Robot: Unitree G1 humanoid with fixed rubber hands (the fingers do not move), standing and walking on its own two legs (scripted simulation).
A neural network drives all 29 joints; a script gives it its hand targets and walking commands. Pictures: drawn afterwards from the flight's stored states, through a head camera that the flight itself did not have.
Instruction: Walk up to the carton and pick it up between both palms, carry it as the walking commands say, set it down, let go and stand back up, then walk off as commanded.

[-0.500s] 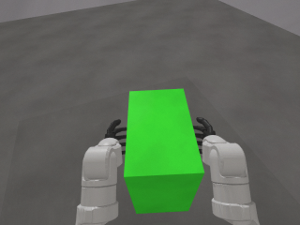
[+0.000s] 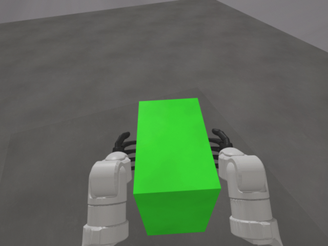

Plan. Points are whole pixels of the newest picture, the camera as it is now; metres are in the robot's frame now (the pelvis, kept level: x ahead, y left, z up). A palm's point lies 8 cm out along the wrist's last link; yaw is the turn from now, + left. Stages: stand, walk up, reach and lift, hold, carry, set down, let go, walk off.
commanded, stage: carry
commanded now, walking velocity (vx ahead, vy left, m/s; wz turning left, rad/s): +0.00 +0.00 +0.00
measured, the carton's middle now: (172, 167) +0.31 +0.00 +0.02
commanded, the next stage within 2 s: hold in 1.04 s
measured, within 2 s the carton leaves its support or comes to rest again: neither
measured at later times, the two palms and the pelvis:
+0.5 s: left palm (106, 157) +0.30 +0.16 +0.09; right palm (207, 152) +0.31 -0.08 +0.09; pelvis +0.01 +0.03 +0.00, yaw +1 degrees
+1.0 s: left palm (106, 153) +0.32 +0.17 +0.08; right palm (204, 149) +0.32 -0.08 +0.08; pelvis +0.03 +0.04 +0.00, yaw +1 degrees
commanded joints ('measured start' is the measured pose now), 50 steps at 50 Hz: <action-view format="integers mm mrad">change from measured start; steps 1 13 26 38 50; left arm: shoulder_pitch -524 -516 -495 -484 -475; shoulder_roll -1043 -1037 -1017 -995 -977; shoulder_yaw -634 -619 -583 -554 -533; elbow -97 -67 -23 9 38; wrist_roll -446 -434 -401 -373 -351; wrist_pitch -35 -75 -131 -182 -220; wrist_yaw -275 -274 -274 -272 -270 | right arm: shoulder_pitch -467 -444 -440 -432 -428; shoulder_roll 1068 1042 1021 996 974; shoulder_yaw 586 559 543 519 501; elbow -68 -42 -6 27 53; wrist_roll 405 370 344 316 297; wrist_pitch -45 -89 -141 -191 -230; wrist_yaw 268 263 258 251 248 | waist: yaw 3 5 6 6 6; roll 31 38 25 21 21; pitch -263 -271 -285 -297 -299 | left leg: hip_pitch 48 45 68 81 81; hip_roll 65 69 60 57 57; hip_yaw -57 -74 -70 -66 -63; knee -103 -116 -87 -69 -66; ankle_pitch -77 -38 38 70 68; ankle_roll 28 49 55 55 54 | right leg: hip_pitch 130 178 187 187 186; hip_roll -114 -115 -126 -130 -129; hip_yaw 108 79 72 71 70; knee -106 -66 -49 -38 -37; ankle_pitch -128 -26 35 74 79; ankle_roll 30 45 46 45 46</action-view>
